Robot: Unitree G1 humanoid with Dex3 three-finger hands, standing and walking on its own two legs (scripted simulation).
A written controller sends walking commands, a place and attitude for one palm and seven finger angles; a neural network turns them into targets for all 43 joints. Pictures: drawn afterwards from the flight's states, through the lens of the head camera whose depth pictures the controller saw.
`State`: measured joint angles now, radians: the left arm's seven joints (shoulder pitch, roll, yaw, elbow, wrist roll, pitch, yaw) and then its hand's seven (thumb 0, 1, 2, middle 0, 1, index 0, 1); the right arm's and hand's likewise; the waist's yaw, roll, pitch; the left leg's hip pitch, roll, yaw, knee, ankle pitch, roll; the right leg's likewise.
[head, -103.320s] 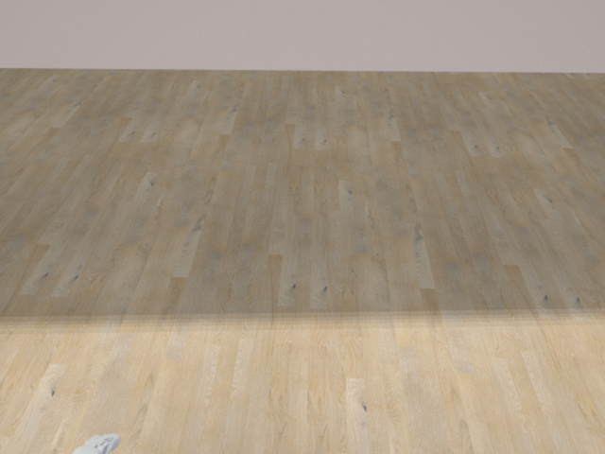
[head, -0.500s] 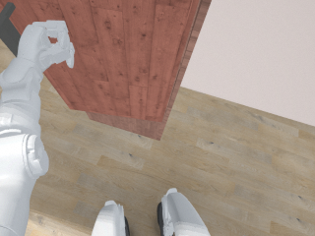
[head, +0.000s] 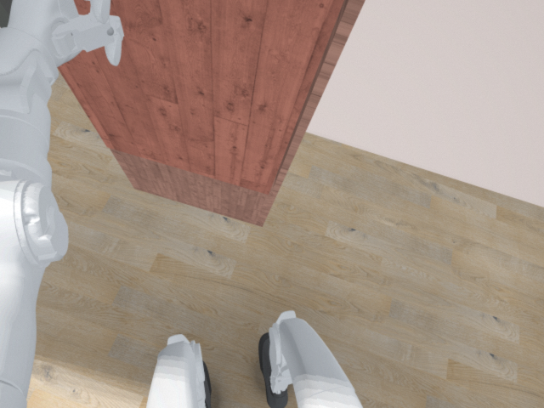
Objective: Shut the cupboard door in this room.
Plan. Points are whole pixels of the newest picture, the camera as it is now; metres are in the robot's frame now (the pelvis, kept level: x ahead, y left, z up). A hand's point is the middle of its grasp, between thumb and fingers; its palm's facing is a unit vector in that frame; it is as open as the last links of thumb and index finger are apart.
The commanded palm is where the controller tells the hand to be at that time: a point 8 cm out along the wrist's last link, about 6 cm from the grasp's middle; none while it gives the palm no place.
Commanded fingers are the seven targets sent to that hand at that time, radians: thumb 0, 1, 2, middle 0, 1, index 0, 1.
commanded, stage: pull the fist back off the door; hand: left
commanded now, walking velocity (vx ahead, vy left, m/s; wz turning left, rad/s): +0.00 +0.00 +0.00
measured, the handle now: out of the picture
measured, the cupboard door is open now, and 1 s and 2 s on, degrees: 1 0 0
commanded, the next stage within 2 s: draw the hand back to the body in 0.90 s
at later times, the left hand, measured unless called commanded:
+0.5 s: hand (139, 36) +0.57 +0.08 +0.11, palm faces +0.08 -1.00 -0.02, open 3.1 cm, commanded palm +0.52 +0.14 +0.10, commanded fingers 0.00 0.90 0.90 -1.30 -1.50 -1.30 -1.50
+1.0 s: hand (135, 90) +0.49 +0.09 +0.10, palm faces +0.09 -1.00 -0.02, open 3.1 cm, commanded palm +0.47 +0.14 +0.10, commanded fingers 0.00 0.90 0.90 -1.30 -1.50 -1.30 -1.50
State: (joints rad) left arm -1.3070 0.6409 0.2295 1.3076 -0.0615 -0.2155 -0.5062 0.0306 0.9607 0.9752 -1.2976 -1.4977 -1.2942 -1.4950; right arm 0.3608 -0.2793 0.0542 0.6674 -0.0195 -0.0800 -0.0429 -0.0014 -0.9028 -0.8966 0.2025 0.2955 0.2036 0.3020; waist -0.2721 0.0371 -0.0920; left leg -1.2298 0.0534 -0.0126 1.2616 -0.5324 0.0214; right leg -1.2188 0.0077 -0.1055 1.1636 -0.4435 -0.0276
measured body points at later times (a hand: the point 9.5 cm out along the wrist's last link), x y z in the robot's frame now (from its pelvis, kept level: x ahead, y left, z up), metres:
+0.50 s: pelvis +0.01 +0.00 +0.03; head +0.16 +0.00 +0.46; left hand +0.56 +0.14 +0.11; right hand -0.03 -0.25 -0.08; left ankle +0.02 +0.10 -0.62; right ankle +0.05 -0.11 -0.62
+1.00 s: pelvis +0.02 -0.02 +0.04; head +0.13 -0.02 +0.48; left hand +0.48 +0.15 +0.11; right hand +0.11 -0.28 -0.08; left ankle +0.02 +0.10 -0.62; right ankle +0.05 -0.11 -0.62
